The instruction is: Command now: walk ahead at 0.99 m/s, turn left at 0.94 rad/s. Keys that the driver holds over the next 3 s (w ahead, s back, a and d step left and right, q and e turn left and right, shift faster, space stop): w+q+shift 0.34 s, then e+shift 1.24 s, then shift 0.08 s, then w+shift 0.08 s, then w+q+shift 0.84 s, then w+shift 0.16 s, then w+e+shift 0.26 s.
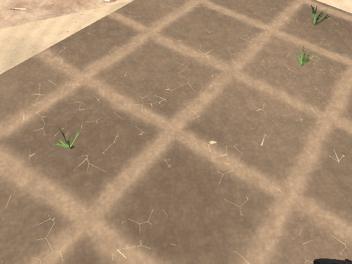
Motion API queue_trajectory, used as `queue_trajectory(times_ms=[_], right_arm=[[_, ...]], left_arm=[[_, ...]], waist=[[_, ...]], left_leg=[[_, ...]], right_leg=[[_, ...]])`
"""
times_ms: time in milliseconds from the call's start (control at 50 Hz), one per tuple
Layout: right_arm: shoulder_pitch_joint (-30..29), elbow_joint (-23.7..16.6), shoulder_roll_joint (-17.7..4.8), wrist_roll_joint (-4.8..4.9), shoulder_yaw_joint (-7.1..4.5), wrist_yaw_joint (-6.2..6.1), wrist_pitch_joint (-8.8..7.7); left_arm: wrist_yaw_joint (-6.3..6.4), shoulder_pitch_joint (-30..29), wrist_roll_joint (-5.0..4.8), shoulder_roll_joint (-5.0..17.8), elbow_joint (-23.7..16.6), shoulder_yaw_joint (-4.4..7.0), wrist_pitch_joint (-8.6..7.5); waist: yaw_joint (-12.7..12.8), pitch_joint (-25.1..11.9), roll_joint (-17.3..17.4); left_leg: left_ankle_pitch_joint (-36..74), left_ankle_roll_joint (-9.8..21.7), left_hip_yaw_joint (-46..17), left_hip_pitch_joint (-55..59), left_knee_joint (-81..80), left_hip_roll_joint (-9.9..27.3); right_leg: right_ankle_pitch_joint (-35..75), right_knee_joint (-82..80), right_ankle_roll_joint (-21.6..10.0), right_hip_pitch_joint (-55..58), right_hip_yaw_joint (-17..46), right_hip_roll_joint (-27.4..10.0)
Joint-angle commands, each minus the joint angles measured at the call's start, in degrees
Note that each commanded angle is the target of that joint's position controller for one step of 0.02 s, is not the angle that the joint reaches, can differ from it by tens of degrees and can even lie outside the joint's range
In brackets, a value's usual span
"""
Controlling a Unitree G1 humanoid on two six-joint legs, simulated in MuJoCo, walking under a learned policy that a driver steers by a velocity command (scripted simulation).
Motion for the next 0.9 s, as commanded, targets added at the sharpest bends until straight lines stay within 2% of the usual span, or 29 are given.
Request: queue_trajectory(times_ms=[20,40,60,80,100,120,140,160,200,260,320,360,420,440,460,480,500,520,540,560,580,600,620,640,680,720,760,820,900], right_arm=[[25.5,2.8,-13.9,0.81,-6.21,-0.31,0.57],[31.4,6.2,-16.4,1.32,-7.23,-1.27,1.06],[24.2,4.1,-19.2,0.15,-6.00,-1.02,-0.09],[22.9,0.8,-14.0,-1.04,-4.45,-0.01,-2.00],[23.0,0.9,-10.8,-1.93,-3.93,0.23,-3.57],[21.3,1.1,-9.8,-2.39,-3.51,0.44,-4.69],[17.3,0.6,-8.7,-2.35,-3.00,0.31,-5.24],[13.7,-0.5,-8.5,-2.73,-2.80,-0.40,-5.44],[12.2,-1.2,-7.4,-1.77,-2.29,-1.83,-5.28],[16.5,0.1,-5.2,-0.77,-1.73,-3.98,-5.02],[18.9,1.8,-5.4,-0.71,-1.99,-4.53,-3.98],[19.8,3.1,-5.0,-0.72,-2.10,-4.45,-3.78],[24.0,6.8,-2.9,-1.18,-1.97,-5.49,-2.69],[23.5,6.9,-3.6,-1.56,-2.24,-5.71,-2.50],[21.9,6.3,-5.1,-2.04,-2.66,-5.75,-2.48],[17.5,5.1,-7.1,-2.61,-3.00,-5.28,-2.56],[13.6,2.8,-4.9,-4.17,-2.16,-4.76,-2.64],[30.3,5.0,3.2,-3.48,-0.42,-4.09,-2.61],[35.4,7.5,-1.9,-1.80,0.30,-3.42,-2.40],[24.3,5.0,-5.7,-1.44,-0.52,-3.29,-2.37],[12.7,1.0,-7.5,-3.01,-0.58,-3.63,-2.89],[6.2,-1.3,-7.3,-4.13,-0.72,-4.01,-3.31],[5.2,-2.8,-6.4,-4.59,-0.72,-4.23,-3.37],[5.8,-3.2,-5.5,-4.69,-0.58,-4.49,-3.25],[6.9,-3.2,-3.4,-4.22,0.08,-5.18,-3.00],[5.3,-3.7,-2.6,-3.92,0.48,-5.63,-2.62],[3.7,-3.7,-3.5,-3.67,0.26,-5.75,-1.94],[-1.6,-4.6,-3.8,-3.22,0.16,-5.39,-1.19],[-5.6,-5.3,-4.5,-2.41,-0.39,-4.59,-2.32]], left_arm=[[0.10,-10.0,-1.34,15.7,-7.6,3.34,0.61],[-0.17,-11.3,-0.94,8.6,-7.9,1.23,-0.29],[-0.88,-4.2,-0.03,-3.1,-12.5,-1.93,-3.27],[-1.13,-9.3,-1.37,2.0,-16.5,-2.11,-6.20],[-1.09,-16.7,-3.24,6.5,-17.5,-0.93,-7.29],[-0.69,-17.3,-2.81,5.1,-17.4,-1.21,-7.33],[-0.35,-15.9,-1.36,4.0,-16.5,-1.35,-6.57],[-0.57,-13.4,-0.61,3.9,-15.8,-1.06,-5.39],[-0.48,-13.1,0.16,4.5,-15.4,-0.48,-3.52],[-0.11,-24.4,1.29,2.1,-19.3,-1.08,-3.16],[-0.85,-30.5,0.50,-0.7,-22.6,-1.45,-3.59],[-1.44,-31.6,-0.31,0.4,-23.5,-0.80,-4.13],[-2.62,-31.2,0.13,1.6,-23.5,-0.02,-5.34],[-2.63,-28.8,0.21,2.7,-23.0,0.60,-5.55],[-2.39,-23.1,0.39,4.5,-21.4,1.52,-5.75],[-2.08,-13.9,0.28,5.9,-19.1,2.17,-5.75],[-1.96,-0.6,0.71,7.3,-15.7,1.90,-5.17],[-2.90,1.2,2.62,11.0,-13.2,1.72,-4.83],[-4.08,4.3,0.65,9.0,-11.5,2.01,-4.54],[-3.68,-1.7,-0.18,6.3,-14.1,1.65,-3.43],[-3.33,-7.8,-0.67,4.9,-15.8,0.79,-2.55],[-3.11,-9.4,-0.80,5.7,-16.0,0.60,-2.15],[-2.64,-8.5,-0.43,7.3,-15.4,1.06,-2.11],[-2.35,-8.1,-0.12,7.3,-14.9,1.13,-1.94],[-1.77,-8.0,-0.39,7.0,-14.4,1.17,-1.30],[-0.82,-7.6,-0.44,9.1,-14.4,1.92,0.03],[0.25,-7.1,-1.08,11.0,-14.7,2.72,1.89],[1.72,-6.8,-2.13,10.3,-15.5,2.78,4.40],[2.72,-5.9,-1.51,9.2,-16.8,3.00,6.22]], waist=[[-18.3,-8.6,-3.1],[-19.1,-4.5,7.6],[-4.9,-7.5,29.6],[-6.9,-15.9,21.4],[-8.1,-9.1,10.0],[-5.3,-5.9,0.3],[-2.4,-3.9,-3.4],[0.2,-2.8,-2.5],[1.0,-0.3,-1.7],[-3.5,3.8,-1.2],[-6.9,3.6,3.3],[-8.2,3.4,5.2],[-10.1,2.7,7.9],[-8.7,1.1,9.1],[-5.6,-2.3,10.2],[0.6,-6.5,11.1],[6.1,-15.7,8.9],[-3.6,-26.8,-19.1],[-1.1,-34.6,-18.9],[1.1,-27.4,-10.8],[1.2,-18.1,-0.7],[0.3,-11.7,4.4],[-1.3,-10.3,4.2],[-2.6,-9.8,2.0],[-4.3,-9.3,-0.4],[-4.7,-10.2,-0.8],[-4.6,-12.3,-1.5],[-3.1,-10.4,-3.8],[-1.4,-6.9,-8.2]], left_leg=[[-7.7,4.7,4.8,40.4,-2.6,-9.6],[-8.7,6.9,-4.7,49.3,-7.7,-8.3],[-17.5,16.5,-36.4,58.6,-19.9,-0.2],[-35.1,18.4,-57.4,60.3,-34.7,7.3],[-37.6,14.9,-58.3,54.8,-38.7,8.3],[-36.0,13.2,-55.3,46.3,-38.1,8.0],[-31.7,11.9,-49.6,37.5,-35.9,5.8],[-29.1,11.6,-44.8,30.5,-35.0,2.9],[-22.8,11.0,-36.8,24.7,-37.1,-0.6],[-9.3,9.6,-28.7,21.7,-38.0,-4.7],[-6.7,6.2,-26.0,21.9,-36.3,-6.6],[-5.4,4.9,-25.4,23.7,-35.0,-5.9],[8.3,2.4,-24.3,36.2,-29.4,-3.4],[18.3,1.4,-24.1,40.2,-26.2,-2.9],[31.1,0.2,-23.4,43.6,-20.9,-2.9],[39.4,-1.9,-20.6,43.1,-10.5,-4.0],[29.5,-3.8,-19.7,34.2,6.4,-5.3],[-29.8,-9.6,-17.0,14.5,34.2,-15.8],[-31.9,-10.0,-19.7,5.6,41.9,-14.4],[-27.1,-9.8,-18.7,3.3,40.8,-10.6],[-22.6,-9.5,-16.2,3.9,34.6,-9.1],[-22.1,-9.9,-14.7,3.7,31.6,-9.1],[-21.0,-9.9,-15.0,5.9,28.0,-8.6],[-21.1,-10.0,-15.0,8.0,24.2,-8.3],[-22.9,-10.7,-14.7,8.7,15.3,-7.9],[-21.4,-11.8,-13.6,11.0,7.3,-9.1],[-14.3,-12.4,-13.7,14.1,2.8,-10.7],[-7.9,-12.7,-15.1,15.7,-3.9,-12.4],[-7.3,-12.4,-16.8,18.9,-15.8,-13.0]], right_leg=[[80.5,31.7,-10.3,-20.2,3.7,-12.8],[37.5,57.6,-7.1,-35.6,5.5,-4.3],[-7.9,78.1,-5.8,-59.0,16.0,6.9],[-3.6,78.4,-8.6,-65.3,27.7,6.0],[2.1,74.1,-10.6,-67.8,27.5,4.1],[5.7,68.4,-11.1,-65.0,28.0,1.6],[8.6,63.5,-10.5,-59.5,28.7,-0.6],[10.7,59.8,-9.3,-55.0,29.8,-1.8],[11.8,51.0,-6.6,-51.6,28.8,-2.8],[23.3,33.4,-3.2,-50.9,25.1,-0.3],[33.2,19.6,-2.2,-47.2,22.6,3.1],[37.3,13.2,-2.6,-44.0,21.6,4.0],[43.1,7.5,-5.5,-44.8,20.1,4.0],[40.5,7.4,-6.8,-43.7,18.9,5.3],[37.8,7.9,-8.2,-39.4,17.1,7.3],[40.8,6.5,-9.6,-30.8,16.0,7.0],[50.8,12.8,-11.7,-12.7,22.9,-0.6],[69.1,16.6,-25.2,10.2,50.8,-17.4],[49.5,10.2,-29.6,18.0,68.4,-19.8],[38.9,7.3,-26.3,11.1,61.6,-15.5],[40.3,5.3,-22.6,-1.5,53.9,-11.5],[46.8,4.3,-22.1,-11.1,50.8,-9.4],[51.6,3.5,-22.1,-16.1,48.6,-7.6],[54.9,2.9,-21.8,-18.8,46.1,-5.7],[58.7,3.0,-21.8,-22.7,43.7,-4.4],[60.0,3.0,-22.2,-27.3,44.1,-4.2],[53.6,3.1,-20.5,-30.1,44.6,-3.1],[33.6,2.4,-16.7,-33.2,46.4,-0.1],[20.8,3.4,-14.7,-31.7,51.4,1.3]])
